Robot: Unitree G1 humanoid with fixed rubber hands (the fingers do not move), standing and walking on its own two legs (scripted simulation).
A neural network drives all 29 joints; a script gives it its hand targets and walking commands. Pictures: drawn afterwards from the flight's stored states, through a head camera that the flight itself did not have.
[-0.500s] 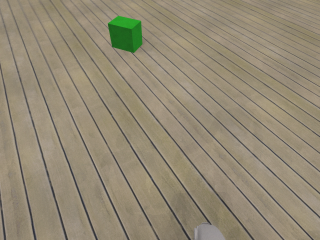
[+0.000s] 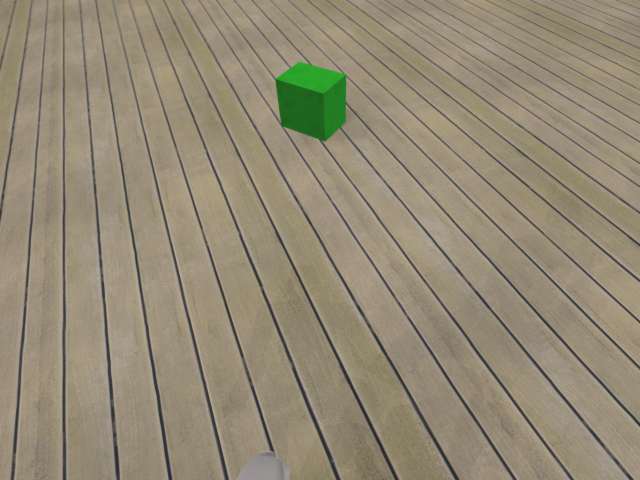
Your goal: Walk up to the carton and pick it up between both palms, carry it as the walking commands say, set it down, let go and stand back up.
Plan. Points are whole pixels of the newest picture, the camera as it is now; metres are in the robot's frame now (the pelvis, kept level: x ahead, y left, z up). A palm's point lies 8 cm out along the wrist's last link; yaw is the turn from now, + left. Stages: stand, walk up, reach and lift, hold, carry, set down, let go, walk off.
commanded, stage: walk up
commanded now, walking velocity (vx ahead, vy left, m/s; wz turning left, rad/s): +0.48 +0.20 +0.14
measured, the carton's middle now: (312, 101) +1.99 +0.18 -0.64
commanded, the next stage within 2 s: none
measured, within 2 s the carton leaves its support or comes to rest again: neither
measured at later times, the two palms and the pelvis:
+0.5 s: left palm (157, 310) +0.41 +0.33 -0.11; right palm (458, 463) +0.19 -0.15 -0.13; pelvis +0.26 +0.09 +0.00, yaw +1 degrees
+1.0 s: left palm (174, 303) +0.42 +0.30 -0.10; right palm (429, 220) +0.64 -0.17 -0.13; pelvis +0.53 +0.07 +0.01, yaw +1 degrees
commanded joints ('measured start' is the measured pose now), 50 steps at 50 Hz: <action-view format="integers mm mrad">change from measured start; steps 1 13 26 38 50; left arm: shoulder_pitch -87 -121 -394 -44 117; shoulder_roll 174 71 -4 78 83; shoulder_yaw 39 12 -9 9 13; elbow -87 -106 -193 -18 17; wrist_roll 8 16 -9 -9 -14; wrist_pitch -8 7 8 -11 -34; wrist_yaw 0 -25 -53 6 12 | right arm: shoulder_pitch -5 233 357 216 -111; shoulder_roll -19 -179 -92 -16 7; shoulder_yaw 8 -30 -8 -25 3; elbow -43 52 120 97 -35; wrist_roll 0 4 -1 -1 5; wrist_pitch -2 -84 -94 -43 1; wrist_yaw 24 -50 -77 -56 3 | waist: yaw -64 -123 -148 -46 7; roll -163 106 125 96 -149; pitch -25 -51 41 -3 40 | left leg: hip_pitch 146 542 549 5 -36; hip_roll -20 263 166 25 -12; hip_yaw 76 -475 -69 -93 64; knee -228 -691 -711 320 -172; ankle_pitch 13 -218 287 -157 169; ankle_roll -26 97 146 14 -21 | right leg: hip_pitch -73 -533 -368 54 134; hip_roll -191 -2 50 -248 -136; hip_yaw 101 189 43 438 132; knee -246 850 201 -185 -202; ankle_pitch -97 -164 36 210 372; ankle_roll -93 -54 -8 -123 -90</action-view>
